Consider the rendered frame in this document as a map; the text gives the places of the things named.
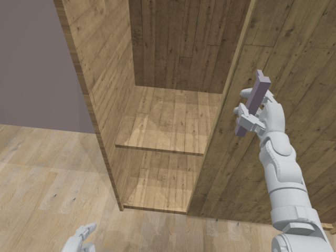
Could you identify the wardrobe door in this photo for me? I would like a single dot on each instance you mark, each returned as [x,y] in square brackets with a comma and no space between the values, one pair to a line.
[293,42]
[328,215]

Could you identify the robot right upper arm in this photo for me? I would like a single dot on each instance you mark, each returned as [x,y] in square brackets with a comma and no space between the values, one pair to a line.
[298,243]

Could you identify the robot right hand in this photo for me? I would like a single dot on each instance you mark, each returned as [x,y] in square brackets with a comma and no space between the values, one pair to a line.
[270,119]

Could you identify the handle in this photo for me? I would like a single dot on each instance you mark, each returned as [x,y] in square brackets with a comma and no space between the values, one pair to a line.
[255,98]

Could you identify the robot left hand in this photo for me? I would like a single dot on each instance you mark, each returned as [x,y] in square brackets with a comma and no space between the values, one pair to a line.
[74,243]

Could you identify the right robot forearm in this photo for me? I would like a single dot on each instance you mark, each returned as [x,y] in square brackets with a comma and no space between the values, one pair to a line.
[292,212]

